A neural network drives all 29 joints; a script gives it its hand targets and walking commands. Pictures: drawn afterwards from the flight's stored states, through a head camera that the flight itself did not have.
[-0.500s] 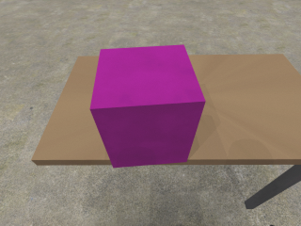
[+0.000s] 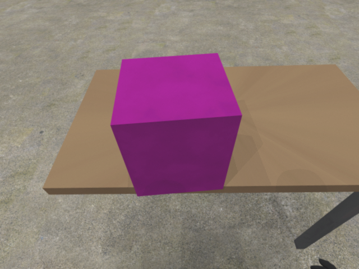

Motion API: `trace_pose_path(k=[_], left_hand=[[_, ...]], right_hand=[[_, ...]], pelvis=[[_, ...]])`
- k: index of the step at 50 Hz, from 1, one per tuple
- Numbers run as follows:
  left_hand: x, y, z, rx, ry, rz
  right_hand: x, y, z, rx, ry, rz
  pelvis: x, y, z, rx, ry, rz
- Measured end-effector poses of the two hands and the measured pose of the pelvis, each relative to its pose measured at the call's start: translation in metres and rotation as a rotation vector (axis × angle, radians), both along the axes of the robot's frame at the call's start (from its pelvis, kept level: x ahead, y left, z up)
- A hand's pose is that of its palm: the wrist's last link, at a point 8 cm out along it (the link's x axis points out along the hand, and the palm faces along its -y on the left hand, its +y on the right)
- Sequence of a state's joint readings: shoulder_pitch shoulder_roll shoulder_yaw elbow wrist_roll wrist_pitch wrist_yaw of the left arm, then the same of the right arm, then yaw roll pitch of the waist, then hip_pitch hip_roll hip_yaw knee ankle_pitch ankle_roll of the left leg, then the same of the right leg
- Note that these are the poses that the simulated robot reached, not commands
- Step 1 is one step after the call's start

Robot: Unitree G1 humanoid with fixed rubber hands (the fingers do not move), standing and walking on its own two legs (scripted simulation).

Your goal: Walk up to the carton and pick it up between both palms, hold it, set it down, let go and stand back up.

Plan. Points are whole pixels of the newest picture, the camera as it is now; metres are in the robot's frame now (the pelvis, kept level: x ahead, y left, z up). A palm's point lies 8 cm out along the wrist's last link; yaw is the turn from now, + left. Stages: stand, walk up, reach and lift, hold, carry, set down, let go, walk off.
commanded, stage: walk up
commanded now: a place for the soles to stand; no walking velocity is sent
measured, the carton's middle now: (175, 128) +0.42 +0.04 +0.10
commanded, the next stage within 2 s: reach and lift in 0.30 s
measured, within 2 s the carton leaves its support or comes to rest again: neither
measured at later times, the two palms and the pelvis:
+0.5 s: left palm out of the picture +0.16 +0.31 -0.07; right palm out of the picture +0.16 -0.30 -0.08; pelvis +0.00 +0.00 +0.00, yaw +0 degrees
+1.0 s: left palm (64, 258) +0.18 +0.27 -0.02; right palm out of the picture +0.13 -0.30 -0.02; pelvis -0.01 -0.02 +0.02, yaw +0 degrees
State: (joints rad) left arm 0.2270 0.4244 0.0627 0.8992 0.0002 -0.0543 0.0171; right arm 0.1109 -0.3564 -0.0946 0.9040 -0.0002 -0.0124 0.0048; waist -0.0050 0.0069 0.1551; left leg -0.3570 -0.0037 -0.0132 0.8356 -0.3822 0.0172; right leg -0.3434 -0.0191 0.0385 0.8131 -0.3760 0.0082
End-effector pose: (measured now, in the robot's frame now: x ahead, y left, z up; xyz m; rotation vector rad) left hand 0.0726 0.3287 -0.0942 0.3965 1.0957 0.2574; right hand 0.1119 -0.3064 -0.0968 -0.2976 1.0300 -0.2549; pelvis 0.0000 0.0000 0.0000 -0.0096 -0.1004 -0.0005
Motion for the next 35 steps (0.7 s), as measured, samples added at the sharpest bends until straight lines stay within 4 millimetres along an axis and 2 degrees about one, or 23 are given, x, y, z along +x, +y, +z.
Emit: trace_pose_path(k=[5, 10, 15, 17, 19, 23, 27, 30, 35], left_hand=[[-0.001, 0.006, 0.0, -0.001, 0.0, 0.004], [0.0, 0.005, -0.001, -0.003, 0.004, 0.003], [-0.001, 0.004, 0.002, 0.007, 0.005, 0.004], [0.002, 0.007, 0.001, 0.016, 0.059, 0.037], [0.016, 0.005, 0.001, 0.022, 0.098, 0.066], [0.067, -0.01, 0.013, -0.005, 0.017, 0.045], [0.105, -0.031, 0.027, -0.043, -0.093, -0.001], [0.115, -0.04, 0.031, -0.065, -0.133, -0.009], [0.118, -0.044, 0.037, -0.071, -0.158, 0.003]], right_hand=[[-0.008, 0.006, -0.003, 0.001, 0.028, -0.003], [-0.017, 0.003, -0.005, 0.001, 0.057, -0.016], [-0.01, 0.004, -0.007, 0.011, 0.044, -0.011], [-0.002, 0.004, -0.007, 0.006, 0.015, 0.018], [0.013, 0.006, -0.004, 0.018, -0.039, 0.032], [0.042, 0.008, 0.008, 0.024, -0.13, 0.065], [0.052, 0.004, 0.016, 0.012, -0.17, 0.079], [0.047, -0.001, 0.02, 0.0, -0.177, 0.086], [0.029, -0.006, 0.03, -0.017, -0.178, 0.113]], pelvis=[[0.0, 0.006, 0.0, -0.003, 0.001, 0.005], [0.001, 0.005, 0.0, -0.003, 0.003, 0.002], [0.001, 0.003, 0.0, -0.001, 0.002, 0.003], [0.0, 0.004, -0.001, -0.002, 0.003, 0.003], [-0.001, 0.005, -0.001, -0.007, 0.002, -0.001], [-0.002, 0.004, -0.002, -0.01, 0.0, -0.004], [-0.001, 0.001, -0.002, -0.009, 0.001, -0.007], [0.001, -0.002, -0.001, -0.005, 0.004, -0.008], [0.001, -0.008, 0.004, 0.002, 0.015, -0.008]])
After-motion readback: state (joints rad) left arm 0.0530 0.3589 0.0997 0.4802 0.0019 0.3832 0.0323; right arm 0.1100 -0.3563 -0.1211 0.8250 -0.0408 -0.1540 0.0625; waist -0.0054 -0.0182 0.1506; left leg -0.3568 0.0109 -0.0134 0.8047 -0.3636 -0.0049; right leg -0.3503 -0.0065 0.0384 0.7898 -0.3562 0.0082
